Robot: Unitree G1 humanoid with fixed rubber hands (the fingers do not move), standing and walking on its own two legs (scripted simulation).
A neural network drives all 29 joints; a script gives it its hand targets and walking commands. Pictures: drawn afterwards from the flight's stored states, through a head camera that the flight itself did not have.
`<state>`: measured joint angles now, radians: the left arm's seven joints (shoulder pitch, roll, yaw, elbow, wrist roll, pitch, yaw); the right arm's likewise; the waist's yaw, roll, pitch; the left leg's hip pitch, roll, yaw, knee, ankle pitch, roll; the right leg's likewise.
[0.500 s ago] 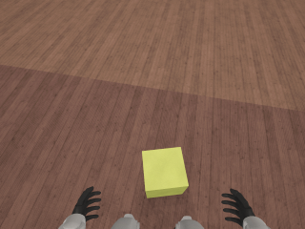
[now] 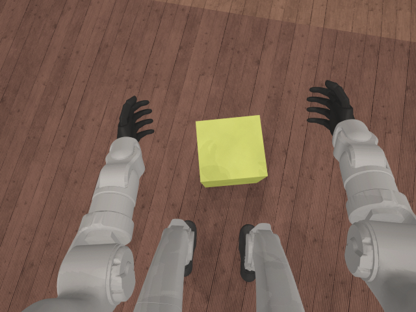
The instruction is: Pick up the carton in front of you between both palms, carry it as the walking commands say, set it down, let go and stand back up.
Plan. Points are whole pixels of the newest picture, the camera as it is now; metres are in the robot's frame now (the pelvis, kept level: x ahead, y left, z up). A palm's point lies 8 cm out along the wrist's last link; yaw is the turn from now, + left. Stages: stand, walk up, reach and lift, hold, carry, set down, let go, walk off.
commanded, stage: reach and lift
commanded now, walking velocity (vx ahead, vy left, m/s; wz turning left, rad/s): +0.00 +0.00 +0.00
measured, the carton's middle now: (229, 155) +0.47 -0.02 -0.53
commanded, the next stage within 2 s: none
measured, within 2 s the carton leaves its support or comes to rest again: leaves its support in 1.82 s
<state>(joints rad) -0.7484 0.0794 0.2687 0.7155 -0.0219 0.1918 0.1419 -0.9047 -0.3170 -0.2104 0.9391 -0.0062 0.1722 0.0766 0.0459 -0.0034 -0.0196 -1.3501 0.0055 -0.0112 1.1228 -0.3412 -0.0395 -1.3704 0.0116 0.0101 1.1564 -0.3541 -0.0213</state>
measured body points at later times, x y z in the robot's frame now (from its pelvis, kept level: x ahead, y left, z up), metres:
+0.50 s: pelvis +0.01 +0.00 -0.09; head +0.33 -0.01 +0.23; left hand +0.47 +0.19 -0.24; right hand +0.51 -0.20 -0.24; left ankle +0.08 +0.14 -0.62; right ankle +0.08 -0.10 -0.62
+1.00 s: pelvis -0.05 +0.01 -0.27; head +0.32 -0.01 -0.01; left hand +0.47 +0.18 -0.45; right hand +0.51 -0.19 -0.45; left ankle +0.08 +0.14 -0.62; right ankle +0.08 -0.10 -0.62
